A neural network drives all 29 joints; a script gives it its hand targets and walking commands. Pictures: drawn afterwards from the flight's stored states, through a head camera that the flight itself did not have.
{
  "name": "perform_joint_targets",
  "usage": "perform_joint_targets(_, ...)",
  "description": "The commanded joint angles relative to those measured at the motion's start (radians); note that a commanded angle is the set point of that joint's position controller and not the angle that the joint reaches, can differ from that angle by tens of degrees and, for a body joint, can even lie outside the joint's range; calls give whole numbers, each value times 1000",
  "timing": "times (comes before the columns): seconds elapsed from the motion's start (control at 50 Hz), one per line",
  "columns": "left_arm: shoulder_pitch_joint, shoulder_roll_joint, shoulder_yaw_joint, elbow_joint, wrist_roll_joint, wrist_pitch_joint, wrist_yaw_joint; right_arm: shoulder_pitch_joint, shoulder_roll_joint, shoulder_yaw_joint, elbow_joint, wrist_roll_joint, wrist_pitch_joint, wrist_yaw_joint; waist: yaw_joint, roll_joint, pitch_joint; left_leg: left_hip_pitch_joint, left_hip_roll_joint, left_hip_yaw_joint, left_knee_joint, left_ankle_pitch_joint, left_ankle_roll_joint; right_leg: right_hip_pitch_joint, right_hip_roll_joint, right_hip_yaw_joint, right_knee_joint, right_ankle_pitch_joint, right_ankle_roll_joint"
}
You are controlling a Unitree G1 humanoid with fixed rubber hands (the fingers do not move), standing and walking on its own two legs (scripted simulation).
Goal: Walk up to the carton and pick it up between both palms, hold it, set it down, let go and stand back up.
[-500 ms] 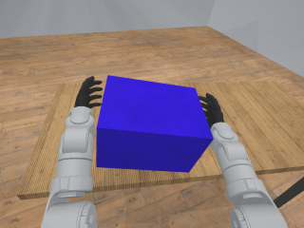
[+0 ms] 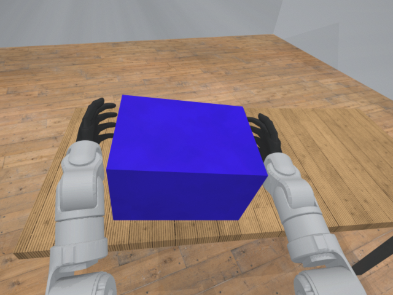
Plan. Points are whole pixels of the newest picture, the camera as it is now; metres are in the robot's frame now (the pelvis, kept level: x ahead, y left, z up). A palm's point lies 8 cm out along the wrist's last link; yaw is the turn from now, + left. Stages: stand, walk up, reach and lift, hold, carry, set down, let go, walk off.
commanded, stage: hold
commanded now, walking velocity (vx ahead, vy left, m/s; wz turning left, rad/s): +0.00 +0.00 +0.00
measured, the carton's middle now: (182, 159) +0.35 +0.01 +0.12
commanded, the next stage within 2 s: none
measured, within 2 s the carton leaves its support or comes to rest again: neither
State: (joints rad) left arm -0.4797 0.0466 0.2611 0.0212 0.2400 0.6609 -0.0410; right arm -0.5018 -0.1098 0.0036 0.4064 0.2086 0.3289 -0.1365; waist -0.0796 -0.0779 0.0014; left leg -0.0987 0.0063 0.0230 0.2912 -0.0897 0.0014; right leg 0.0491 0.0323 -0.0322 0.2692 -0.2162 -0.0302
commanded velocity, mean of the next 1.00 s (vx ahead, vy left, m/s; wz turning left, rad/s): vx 0.00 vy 0.00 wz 0.00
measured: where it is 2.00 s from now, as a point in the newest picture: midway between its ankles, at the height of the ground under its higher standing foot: outside the picture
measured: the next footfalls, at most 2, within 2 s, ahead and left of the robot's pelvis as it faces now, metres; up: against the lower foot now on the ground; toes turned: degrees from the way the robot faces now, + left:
none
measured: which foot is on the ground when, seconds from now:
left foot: down 0.00-1.00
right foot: down 0.00-1.00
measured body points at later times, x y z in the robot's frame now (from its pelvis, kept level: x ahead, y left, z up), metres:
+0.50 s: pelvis -0.02 +0.00 +0.00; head -0.06 +0.04 +0.45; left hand +0.35 +0.19 +0.19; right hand +0.35 -0.16 +0.18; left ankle +0.05 +0.12 -0.75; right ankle -0.04 -0.09 -0.75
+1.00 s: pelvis -0.02 +0.01 +0.00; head -0.07 +0.04 +0.45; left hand +0.34 +0.19 +0.19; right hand +0.34 -0.16 +0.16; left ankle +0.05 +0.12 -0.75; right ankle -0.04 -0.09 -0.75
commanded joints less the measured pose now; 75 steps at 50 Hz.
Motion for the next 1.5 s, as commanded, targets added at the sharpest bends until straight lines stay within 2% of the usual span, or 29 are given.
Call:
perform_joint_targets(0.0, -468, -461, -495, -178, -170, -41, -136, -830, 486, 421, -560, 124, -72, 53, 38, 105, -455, 379, -26, -16, 83, 387, -23, -106, -6, 4, -10, 587, 87)
perform_joint_targets(0.1, -504, -380, -361, -52, -105, 16, -169, -786, 454, 318, -308, 40, 4, 84, 40, 11, -197, 242, -11, 26, -27, -5, 47, -237, -30, 13, -83, 96, 72)
perform_joint_targets(0.12, -518, -378, -341, -72, -107, 19, -175, -779, 477, 314, -330, 32, 5, 88, 37, -33, -221, 276, -2, 27, -27, 12, 56, -224, -26, 11, -81, 122, 74)
perform_joint_targets(0.18, -610, -491, -476, -211, -193, -25, -162, -888, 536, 397, -548, 107, -49, 82, 36, 45, -460, 312, -16, 12, 35, 222, 16, -137, -16, 11, -29, 380, 86)
perform_joint_targets(0.24, -636, -437, -399, -24, -155, -33, -156, -888, 521, 306, -329, 23, -18, 88, 37, 65, -306, 259, -14, 6, -10, 10, 33, -261, -30, 9, -61, 168, 74)
perform_joint_targets(0.26, -606, -410, -376, 10, -145, -25, -158, -879, 541, 312, -305, 10, -9, 87, 46, 24, -268, 251, -13, 13, -20, -28, 52, -266, -38, 13, -66, 121, 78)
perform_joint_targets(0.28, -620, -395, -345, 28, -114, -16, -167, -835, 521, 267, -214, -19, -1, 91, 24, 37, -258, 251, -14, 24, -31, -70, 56, -257, -38, 6, -76, 41, 71)
perform_joint_targets(0.3, -595, -389, -346, 4, -102, -2, -166, -834, 519, 269, -232, -10, -2, 97, 39, 35, -250, 245, -14, 37, -39, -54, 61, -245, -37, 8, -79, 37, 73)
perform_joint_targets(0.32, -599, -421, -360, 18, -125, 0, -172, -852, 500, 258, -250, -1, -7, 101, 12, 25, -274, 259, -8, 27, -34, -39, 59, -254, -30, 2, -80, 50, 72)
perform_joint_targets(0.44, -688, -499, -482, -114, -194, -37, -148, -880, 523, 297, -340, 39, -46, 92, -21, 150, -485, 370, -19, -5, 37, 168, -10, -195, -18, -14, -28, 317, 71)
perform_joint_targets(0.58, -588, -476, -431, -22, -123, 6, -161, -822, 463, 237, -218, 11, -27, 113, -34, 120, -278, 339, 8, -13, -25, 53, 6, -231, -13, -26, -82, 107, 54)
perform_joint_targets(0.6, -597, -472, -424, -51, -138, -4, -159, -862, 492, 278, -294, 31, -42, 109, 6, 96, -300, 315, 0, -3, -10, 100, 17, -208, -16, -21, -62, 164, 68)
perform_joint_targets(0.62, -587, -475, -432, -66, -140, 0, -156, -845, 484, 280, -272, 33, -36, 109, -6, 131, -299, 333, -2, -5, -1, 145, -2, -207, -16, -18, -58, 225, 65)
perform_joint_targets(0.66, -580, -523, -493, -186, -194, -24, -142, -877, 531, 372, -471, 92, -70, 92, 10, 86, -483, 400, -8, -12, 61, 337, -16, -124, 5, -27, -26, 428, 73)
perform_joint_targets(0.7, -602, -537, -549, -240, -214, -32, -123, -874, 502, 398, -524, 133, -74, 82, 8, 146, -539, 445, -12, -23, 92, 437, -41, -139, 11, -25, -10, 506, 77)
perform_joint_targets(0.76, -485, -439, -427, -86, -118, 10, -121, -795, 442, 335, -317, 86, -20, 95, 37, 105, -300, 355, -5, -11, 23, 193, -3, -220, -2, -8, -59, 251, 59)
perform_joint_targets(0.84, -516, -438, -404, -80, -114, 28, -140, -800, 434, 289, -309, 47, -11, 121, 11, 30, -261, 314, 18, -10, -39, 32, 25, -239, -4, -17, -75, 72, 46)
perform_joint_targets(0.88, -561, -455, -403, -95, -121, 24, -139, -884, 471, 311, -374, 64, -22, 118, 40, 34, -289, 302, 9, 6, -20, 60, 30, -234, -5, -14, -70, 104, 54)
perform_joint_targets(0.92, -616, -503, -471, -121, -173, 6, -136, -864, 482, 279, -364, 52, -33, 119, -18, 74, -345, 342, 12, -11, -4, 106, 2, -242, -3, -21, -62, 155, 43)
perform_joint_targets(0.98, -721, -524, -529, -154, -201, -21, -108, -915, 493, 287, -344, 58, -51, 133, -6, 133, -422, 359, 15, -24, 4, 66, -12, -272, -8, -22, -54, 101, 43)
perform_joint_targets(1.06, -560, -461, -408, 4, -123, 17, -118, -875, 474, 271, -254, 18, -28, 134, 16, 66, -287, 318, 9, -13, -26, -6, 29, -268, -15, -16, -79, 57, 48)
perform_joint_targets(1.1, -611, -439, -376, 4, -117, 18, -128, -925, 480, 258, -238, 16, -41, 138, 41, 87, -308, 273, -15, 24, -21, -31, 44, -256, -28, -4, -72, 34, 57)
perform_joint_targets(1.16, -678, -475, -399, -12, -137, 11, -139, -877, 468, 223, -186, 8, -30, 143, -20, 90, -350, 342, 11, -9, -26, -14, 17, -268, -16, -17, -74, 40, 52)
perform_joint_targets(1.2, -718, -510, -446, -45, -153, -1, -130, -934, 476, 215, -203, 23, -56, 147, -9, 139, -396, 359, 14, -8, -22, -1, -2, -276, -13, -27, -62, 41, 42)
perform_joint_targets(1.26, -637, -498, -449, -86, -164, -20, -123, -891, 521, 291, -289, 45, -67, 126, 11, 97, -437, 374, -7, -3, 23, 165, 3, -214, -15, -18, -51, 277, 66)
perform_joint_targets(1.3, -592, -497, -463, -43, -164, -7, -123, -898, 469, 276, -287, 46, -60, 114, -22, 112, -374, 373, -6, -20, 16, 142, -12, -224, -7, -30, -55, 247, 62)
perform_joint_targets(1.32, -599, -472, -438, -48, -151, -5, -128, -930, 505, 297, -319, 54, -69, 111, 15, 102, -382, 349, -16, -2, 25, 150, 9, -205, -17, -13, -52, 277, 75)
perform_joint_targets(1.36, -520, -470, -419, -51, -123, 11, -139, -857, 503, 322, -321, 61, -46, 98, 20, 79, -323, 352, -10, -2, 21, 170, 21, -188, -16, -11, -54, 309, 78)
perform_joint_targets(1.48, -568, -469, -462, -161, -148, 9, -158, -809, 476, 297, -328, 74, -32, 101, -16, 98, -327, 343, -2, -2, 9, 169, -3, -184, -7, -24, -53, 252, 59)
